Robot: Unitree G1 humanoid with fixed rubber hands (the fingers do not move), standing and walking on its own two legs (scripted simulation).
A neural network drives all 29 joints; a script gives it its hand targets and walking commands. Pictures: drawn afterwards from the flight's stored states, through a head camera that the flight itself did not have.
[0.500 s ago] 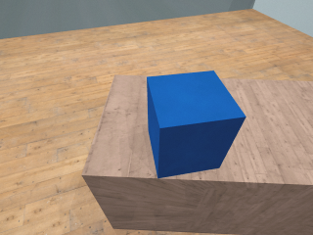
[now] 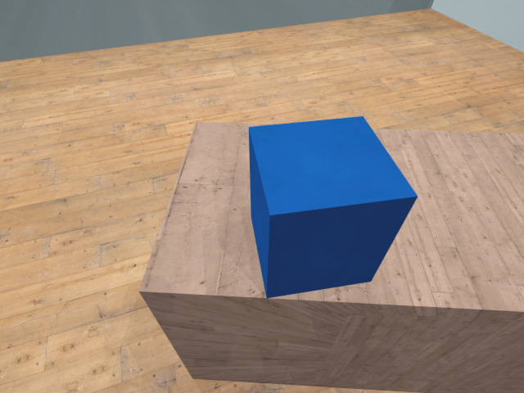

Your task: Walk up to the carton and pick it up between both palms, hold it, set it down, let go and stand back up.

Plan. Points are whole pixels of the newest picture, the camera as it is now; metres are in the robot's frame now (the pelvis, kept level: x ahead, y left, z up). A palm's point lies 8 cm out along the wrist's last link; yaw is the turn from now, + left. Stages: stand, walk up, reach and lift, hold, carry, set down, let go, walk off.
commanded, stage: stand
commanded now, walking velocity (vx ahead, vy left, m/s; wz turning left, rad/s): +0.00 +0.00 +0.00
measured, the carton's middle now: (313, 209) +0.44 -0.07 +0.02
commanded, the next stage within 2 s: none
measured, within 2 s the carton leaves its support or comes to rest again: neither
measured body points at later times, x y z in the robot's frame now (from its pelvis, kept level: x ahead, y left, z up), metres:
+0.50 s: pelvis +0.01 +0.00 +0.00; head +0.02 +0.00 +0.45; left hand +0.00 +0.22 -0.16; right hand +0.02 -0.23 -0.16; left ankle -0.02 +0.09 -0.74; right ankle +0.00 -0.14 -0.74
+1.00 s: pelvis +0.00 -0.01 +0.00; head +0.01 -0.01 +0.45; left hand -0.01 +0.22 -0.16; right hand +0.01 -0.24 -0.16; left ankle -0.02 +0.09 -0.74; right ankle +0.00 -0.14 -0.74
